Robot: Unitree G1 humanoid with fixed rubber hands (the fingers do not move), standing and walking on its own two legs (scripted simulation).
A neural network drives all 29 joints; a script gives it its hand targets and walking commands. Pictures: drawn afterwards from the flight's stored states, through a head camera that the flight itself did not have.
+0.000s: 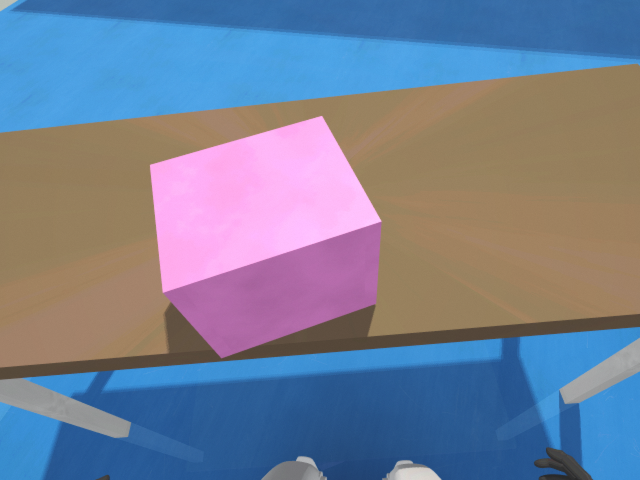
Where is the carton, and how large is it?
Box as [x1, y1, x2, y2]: [150, 116, 381, 357]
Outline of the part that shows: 321,116 150,165 163,293 221,357 375,303 381,221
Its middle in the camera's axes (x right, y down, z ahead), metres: -0.07 -0.01 +0.51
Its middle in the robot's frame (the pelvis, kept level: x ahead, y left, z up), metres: +0.42 +0.08 +0.05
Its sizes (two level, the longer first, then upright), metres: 0.226 0.191 0.188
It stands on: a table, 0.70 m high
